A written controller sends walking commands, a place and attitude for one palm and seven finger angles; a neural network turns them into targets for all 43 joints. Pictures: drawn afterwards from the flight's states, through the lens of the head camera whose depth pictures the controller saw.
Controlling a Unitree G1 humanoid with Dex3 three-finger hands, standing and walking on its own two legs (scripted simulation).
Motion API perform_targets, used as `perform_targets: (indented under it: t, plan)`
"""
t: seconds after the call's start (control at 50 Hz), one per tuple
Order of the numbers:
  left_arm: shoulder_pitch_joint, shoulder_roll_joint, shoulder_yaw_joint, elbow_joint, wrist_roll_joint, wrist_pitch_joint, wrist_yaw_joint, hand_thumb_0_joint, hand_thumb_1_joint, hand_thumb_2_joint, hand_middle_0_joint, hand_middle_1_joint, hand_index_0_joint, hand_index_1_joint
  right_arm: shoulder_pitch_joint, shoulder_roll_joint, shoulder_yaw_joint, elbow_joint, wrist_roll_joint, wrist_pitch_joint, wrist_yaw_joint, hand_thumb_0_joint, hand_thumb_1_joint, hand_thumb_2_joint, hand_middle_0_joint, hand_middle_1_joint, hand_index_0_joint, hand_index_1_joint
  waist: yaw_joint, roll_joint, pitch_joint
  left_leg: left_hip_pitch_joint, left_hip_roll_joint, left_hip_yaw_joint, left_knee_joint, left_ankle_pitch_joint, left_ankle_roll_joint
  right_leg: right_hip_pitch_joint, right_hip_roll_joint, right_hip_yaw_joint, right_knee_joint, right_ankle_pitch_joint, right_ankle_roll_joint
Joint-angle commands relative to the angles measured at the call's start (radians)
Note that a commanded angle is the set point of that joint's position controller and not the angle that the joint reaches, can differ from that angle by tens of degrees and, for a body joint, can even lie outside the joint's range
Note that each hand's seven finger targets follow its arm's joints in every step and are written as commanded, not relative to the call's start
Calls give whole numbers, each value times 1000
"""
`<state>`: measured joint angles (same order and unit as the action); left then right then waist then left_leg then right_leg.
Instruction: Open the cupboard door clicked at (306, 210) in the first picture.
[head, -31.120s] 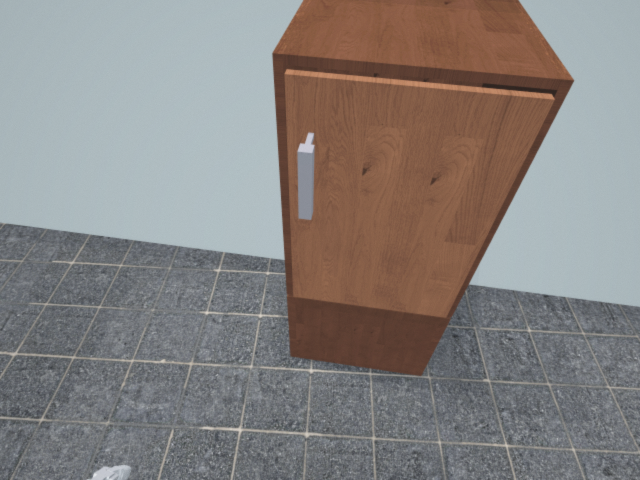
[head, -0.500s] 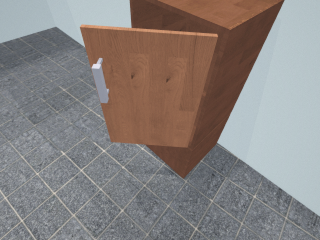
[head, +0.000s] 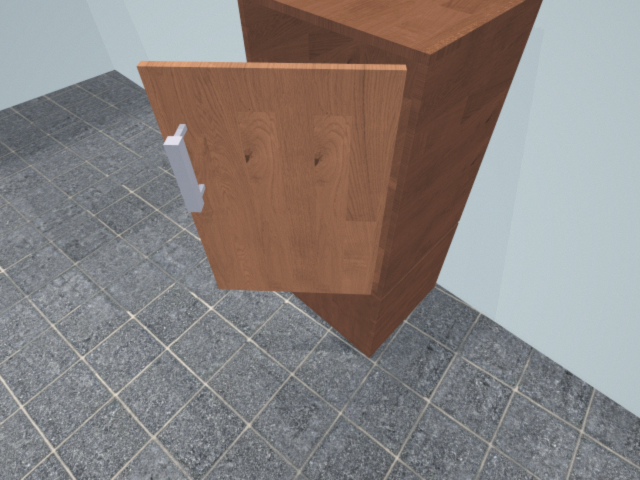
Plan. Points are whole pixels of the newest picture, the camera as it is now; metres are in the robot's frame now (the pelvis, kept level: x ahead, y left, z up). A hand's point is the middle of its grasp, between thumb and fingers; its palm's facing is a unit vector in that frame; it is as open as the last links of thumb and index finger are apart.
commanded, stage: shuffle to correct the standing spot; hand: left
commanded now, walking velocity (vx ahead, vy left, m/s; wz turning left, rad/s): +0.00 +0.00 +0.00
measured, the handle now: (189, 169) +0.59 +0.27 +0.05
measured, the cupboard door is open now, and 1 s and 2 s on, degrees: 41 41 41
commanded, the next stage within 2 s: come to a stop and stand still in 0.52 s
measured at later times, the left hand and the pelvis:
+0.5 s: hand out of the picture +0.04 +0.21 -0.18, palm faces +0.03 -0.97 -0.23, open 7.3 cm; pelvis +0.03 +0.02 -0.01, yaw -1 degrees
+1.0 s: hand out of the picture +0.09 +0.28 -0.18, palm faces +0.07 -0.98 -0.21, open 7.3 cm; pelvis +0.06 +0.08 -0.01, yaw +1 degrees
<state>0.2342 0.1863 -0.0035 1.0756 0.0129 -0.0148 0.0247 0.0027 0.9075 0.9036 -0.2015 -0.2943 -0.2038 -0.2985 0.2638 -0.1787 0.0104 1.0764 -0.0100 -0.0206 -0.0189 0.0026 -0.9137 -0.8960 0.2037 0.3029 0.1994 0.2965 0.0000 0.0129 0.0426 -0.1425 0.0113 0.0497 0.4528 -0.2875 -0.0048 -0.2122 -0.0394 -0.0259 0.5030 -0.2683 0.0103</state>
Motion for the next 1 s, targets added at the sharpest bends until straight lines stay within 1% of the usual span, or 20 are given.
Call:
perform_targets:
  t: [0.0,0.12,0.22,0.28,0.34,0.4,0.46,0.48,0.5,0.52,0.54,0.6,0.64,0.72,0.74,0.78,0.8,0.82,0.86,0.98]
  plan:
    - [43,126,20,-27,-2,-12,6,0,900,900,-200,-300,-200,-300,37,-99,-17,-23,-4,-12,-7,0,-900,-900,200,300,200,300,5,-42,-3,-44,79,-60,-79,164,28,29,-80,71,-90,211,-43]
    - [69,157,40,-33,5,-3,2,0,900,900,-200,-300,-200,-300,58,-74,-19,-25,-10,12,4,0,-900,-900,200,300,200,300,17,-79,44,-124,21,-2,14,-54,14,-4,-146,181,-176,-104,-94]
    - [75,174,69,-53,10,0,6,0,900,900,-200,-300,-200,-300,86,-63,-27,-36,-11,14,7,0,-900,-900,200,300,200,300,14,-154,60,-132,16,18,85,-67,10,-45,-216,242,-209,-110,-139]
    - [47,147,71,-74,11,8,4,0,900,900,-200,-300,-200,-300,142,-71,-29,-24,-10,5,8,0,-900,-900,200,300,200,300,-5,-24,55,-55,37,-12,-11,30,23,-93,-135,123,-74,-75,-101]
    - [22,63,55,-97,16,14,1,0,900,900,-200,-300,-200,-300,190,-143,-42,-27,-16,-1,-3,0,-900,-900,200,300,200,300,-13,243,37,12,205,-211,-125,258,140,-191,21,-86,209,-194,-41]
    - [-11,50,50,-112,10,8,-1,0,900,900,-200,-300,-200,-300,187,-126,-36,-41,-19,-2,-10,0,-900,-900,200,300,200,300,-13,174,49,50,228,-209,-79,539,208,-246,4,-67,298,-324,-51]
    - [110,36,58,-72,9,-4,-7,0,900,900,-200,-300,-200,-300,101,-122,-35,-69,-11,-1,-13,0,-900,-900,200,300,200,300,68,62,-10,-71,144,-94,51,520,138,30,-13,-78,47,-2,-61]
    - [198,90,71,-46,12,-14,1,0,900,900,-200,-300,-200,-300,88,-109,-38,-87,1,-6,-10,0,-900,-900,200,300,200,300,101,-68,-64,-209,80,-22,184,376,87,214,-135,73,-14,176,-95]
    - [296,182,95,-19,15,-20,11,0,900,900,-200,-300,-200,-300,54,-73,-36,-119,5,-10,-4,0,-900,-900,200,300,200,300,128,-277,-97,-402,-21,48,381,-20,28,356,-381,367,-110,464,-193]
    - [325,196,93,-10,7,-23,15,0,900,900,-200,-300,-200,-300,19,-89,-44,-131,-3,-2,-8,0,-900,-900,200,300,200,300,125,-207,-74,-458,-18,-15,563,-322,1,332,-493,438,-144,695,-291]
    - [285,175,91,-23,10,-25,24,0,900,900,-200,-300,-200,-300,18,-85,-48,-130,-2,5,-9,0,-900,-900,200,300,200,300,105,-131,-40,-473,13,-82,626,-296,-2,279,-460,377,-132,696,-305]
    - [132,141,85,-70,21,-17,28,0,900,900,-200,-300,-200,-300,7,-57,-51,-126,-8,26,19,0,-900,-900,200,300,200,300,45,-232,34,-466,64,-77,642,-206,-11,101,-366,185,-154,490,-224]
    - [65,135,82,-97,25,-12,20,0,900,900,-200,-300,-200,-300,15,-23,-49,-127,-1,32,30,0,-900,-900,200,300,200,300,10,-252,37,-320,49,-18,462,-123,-18,-35,-279,52,-149,410,-162]
    - [53,153,86,-102,20,7,17,0,900,900,-200,-300,-200,-300,97,1,-46,-84,-1,14,24,0,-900,-900,200,300,200,300,-23,-186,-7,-48,-17,88,110,147,-29,-108,-168,-39,-15,231,-82]
    - [77,134,81,-100,16,15,18,0,900,900,-200,-300,-200,-300,141,-37,-53,-69,-3,5,19,0,-900,-900,200,300,200,300,-30,-81,-56,44,17,54,27,235,-26,-109,-139,-42,86,148,-61]
    - [126,50,63,-110,-4,33,19,0,900,900,-200,-300,-200,-300,176,-177,-77,-87,-12,-8,2,0,-900,-900,200,300,200,300,-28,301,-112,20,323,-306,-92,664,119,-160,-6,-71,339,-366,16]
    - [132,63,63,-119,-1,38,25,0,900,900,-200,-300,-200,-300,132,-188,-74,-109,-17,2,-4,0,-900,-900,200,300,200,300,-23,230,-94,-72,366,-345,-145,529,187,-126,-3,-1,437,-385,-7]
    - [107,47,57,-125,4,35,22,0,900,900,-200,-300,-200,-300,70,-180,-71,-125,-21,-2,-10,0,-900,-900,200,300,200,300,-9,177,-19,-155,353,-319,-167,412,197,-132,-19,7,455,-350,-18]
    - [113,39,57,-84,8,43,13,0,900,900,-200,-300,-200,-300,-21,-127,-59,-122,-25,-1,-22,0,-900,-900,200,300,200,300,11,286,6,-177,313,-286,-157,405,177,-156,-35,26,470,-292,-13]
    - [81,33,59,-115,6,52,-12,0,900,900,-200,-300,-200,-300,1,-182,-93,-126,-30,20,-31,0,-900,-900,200,300,200,300,-18,129,-107,-25,321,-221,-99,491,191,-156,5,-6,328,-245,-9]
